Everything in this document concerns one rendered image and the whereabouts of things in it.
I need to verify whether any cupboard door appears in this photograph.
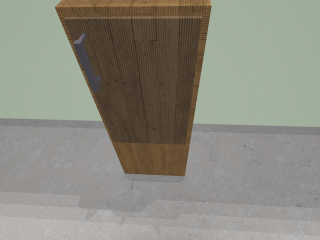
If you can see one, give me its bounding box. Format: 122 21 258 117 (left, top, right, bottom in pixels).
64 15 202 145

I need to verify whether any handle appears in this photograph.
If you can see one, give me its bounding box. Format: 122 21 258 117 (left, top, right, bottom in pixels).
73 33 101 91

